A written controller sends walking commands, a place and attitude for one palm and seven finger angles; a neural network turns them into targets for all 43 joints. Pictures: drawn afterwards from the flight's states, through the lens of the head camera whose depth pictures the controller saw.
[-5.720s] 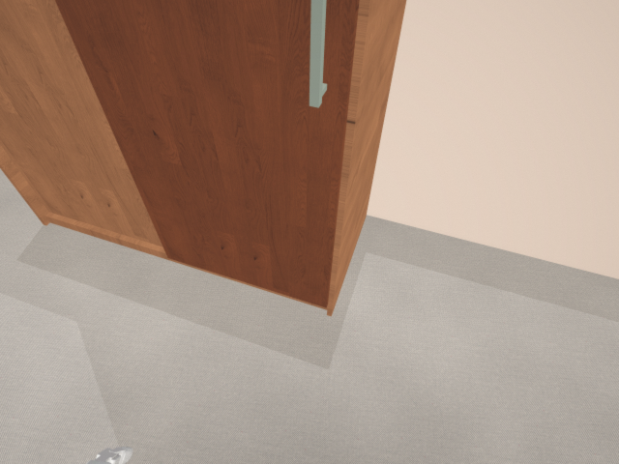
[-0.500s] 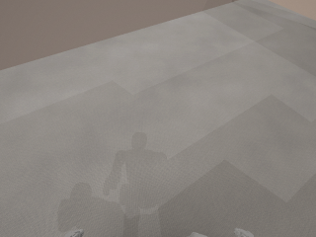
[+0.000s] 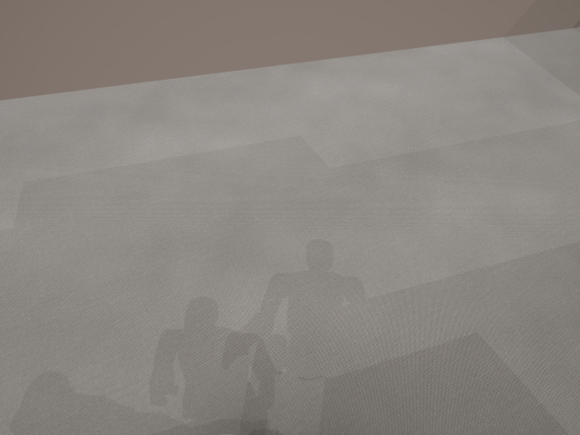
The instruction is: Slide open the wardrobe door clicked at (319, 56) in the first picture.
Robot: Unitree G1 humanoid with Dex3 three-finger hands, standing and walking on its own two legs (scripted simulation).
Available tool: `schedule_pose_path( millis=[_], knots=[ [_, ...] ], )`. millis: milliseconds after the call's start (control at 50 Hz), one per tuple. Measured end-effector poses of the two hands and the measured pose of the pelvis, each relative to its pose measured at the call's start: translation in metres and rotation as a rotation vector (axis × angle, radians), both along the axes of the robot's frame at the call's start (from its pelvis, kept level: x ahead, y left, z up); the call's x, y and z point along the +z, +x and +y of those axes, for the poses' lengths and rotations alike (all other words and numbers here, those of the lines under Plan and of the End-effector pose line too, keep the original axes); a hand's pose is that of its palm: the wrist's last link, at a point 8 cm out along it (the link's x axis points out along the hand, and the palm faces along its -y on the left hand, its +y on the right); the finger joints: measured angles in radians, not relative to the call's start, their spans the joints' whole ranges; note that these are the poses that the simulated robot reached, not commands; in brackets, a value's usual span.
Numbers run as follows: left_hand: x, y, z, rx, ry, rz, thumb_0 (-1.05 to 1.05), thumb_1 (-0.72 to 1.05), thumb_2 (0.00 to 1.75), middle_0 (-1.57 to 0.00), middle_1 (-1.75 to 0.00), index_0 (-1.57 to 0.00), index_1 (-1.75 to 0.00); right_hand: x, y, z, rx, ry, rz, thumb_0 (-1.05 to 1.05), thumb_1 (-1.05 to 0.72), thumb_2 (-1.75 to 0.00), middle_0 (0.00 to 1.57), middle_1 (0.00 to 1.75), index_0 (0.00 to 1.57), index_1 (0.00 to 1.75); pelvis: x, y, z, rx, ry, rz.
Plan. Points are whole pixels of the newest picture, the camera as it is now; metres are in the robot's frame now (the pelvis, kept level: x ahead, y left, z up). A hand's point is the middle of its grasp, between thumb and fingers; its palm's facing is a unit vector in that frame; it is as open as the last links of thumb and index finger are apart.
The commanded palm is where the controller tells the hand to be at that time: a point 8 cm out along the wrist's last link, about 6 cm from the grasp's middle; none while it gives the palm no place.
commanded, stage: walk to a spot facing it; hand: right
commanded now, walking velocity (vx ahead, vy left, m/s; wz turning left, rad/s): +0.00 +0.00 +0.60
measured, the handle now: out of the picture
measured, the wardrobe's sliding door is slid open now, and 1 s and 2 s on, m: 0.00 0.00 0.00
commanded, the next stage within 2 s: turn to face it in 0.78 s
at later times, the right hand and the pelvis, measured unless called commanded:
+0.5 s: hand out of the picture +0.13 -0.21 -0.18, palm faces -0.20 +0.96 -0.19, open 7.4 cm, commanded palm none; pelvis +0.05 -0.02 +0.00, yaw +17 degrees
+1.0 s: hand (322, 312) +0.34 -0.04 -0.16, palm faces -0.57 +0.79 -0.24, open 7.4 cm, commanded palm none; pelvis +0.12 +0.04 -0.01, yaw +34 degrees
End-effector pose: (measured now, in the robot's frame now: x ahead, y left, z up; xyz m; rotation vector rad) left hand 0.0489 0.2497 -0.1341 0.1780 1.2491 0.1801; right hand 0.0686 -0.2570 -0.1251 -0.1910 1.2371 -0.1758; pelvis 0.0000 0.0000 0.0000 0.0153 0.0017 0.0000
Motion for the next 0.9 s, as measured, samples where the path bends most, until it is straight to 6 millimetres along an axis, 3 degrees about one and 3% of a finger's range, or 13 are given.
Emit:
schedule_pose_path(
  millis=[60, 120, 280, 460, 520, 620, 760, 900],
  knots=[
    [-0.016, -0.021, 0.020, 0.048, -0.003, 0.049, 0.01, 0.90, 0.90, -0.20, -0.30, -0.20, -0.30, 0.001, 0.020, 0.015, 0.050, -0.032, -0.055, 0.01, -0.90, -0.90, 0.20, 0.30, 0.20, 0.30, -0.008, -0.002, 0.011, 0.025, -0.003, 0.002],
    [-0.013, -0.031, 0.029, 0.081, 0.003, 0.075, 0.01, 0.91, 0.90, -0.20, -0.30, -0.20, -0.30, 0.010, 0.029, 0.027, 0.077, -0.039, -0.074, 0.00, -0.90, -0.90, 0.20, 0.30, 0.20, 0.30, -0.002, -0.003, 0.015, 0.057, -0.011, 0.000],
    [0.010, -0.017, 0.031, 0.124, 0.010, -0.020, 0.01, 0.91, 0.90, -0.20, -0.30, -0.19, -0.30, 0.013, 0.041, 0.037, 0.152, -0.003, -0.062, 0.00, -0.90, -0.90, 0.20, 0.30, 0.20, 0.30, 0.009, 0.006, 0.015, 0.140, -0.019, -0.002],
    [0.030, 0.027, 0.008, 0.156, 0.092, -0.173, 0.01, 0.91, 0.90, -0.20, -0.30, -0.20, -0.30, -0.018, 0.055, 0.003, 0.190, 0.042, 0.032, 0.01, -0.90, -0.90, 0.20, 0.30, 0.20, 0.30, -0.001, 0.038, -0.016, 0.250, 0.006, -0.001],
    [0.036, 0.020, -0.004, 0.201, 0.103, -0.168, 0.01, 0.91, 0.90, -0.20, -0.30, -0.20, -0.30, -0.019, 0.074, -0.004, 0.239, 0.047, 0.074, 0.01, -0.90, -0.90, 0.20, 0.30, 0.20, 0.30, 0.003, 0.050, -0.023, 0.304, 0.020, -0.007],
    [0.039, -0.011, -0.028, 0.306, 0.081, -0.058, 0.01, 0.91, 0.90, -0.20, -0.30, -0.20, -0.30, -0.009, 0.124, 0.000, 0.316, 0.054, 0.057, 0.01, -0.90, -0.90, 0.20, 0.30, 0.20, 0.30, 0.014, 0.071, -0.025, 0.368, 0.033, -0.005],
    [0.025, -0.059, -0.057, 0.478, 0.005, 0.104, 0.01, 0.90, 0.90, -0.20, -0.30, -0.20, -0.30, -0.007, 0.194, 0.041, 0.440, 0.055, 0.028, 0.01, -0.91, -0.90, 0.20, 0.30, 0.19, 0.30, 0.013, 0.094, -0.016, 0.458, 0.028, -0.001],
    [-0.002, -0.096, -0.065, 0.654, -0.086, 0.212, 0.01, 0.90, 0.90, -0.20, -0.30, -0.20, -0.30, -0.009, 0.265, 0.124, 0.626, 0.053, -0.045, 0.01, -0.91, -0.90, 0.20, 0.30, 0.19, 0.30, -0.002, 0.112, 0.013, 0.559, 0.003, 0.003]
  ],
)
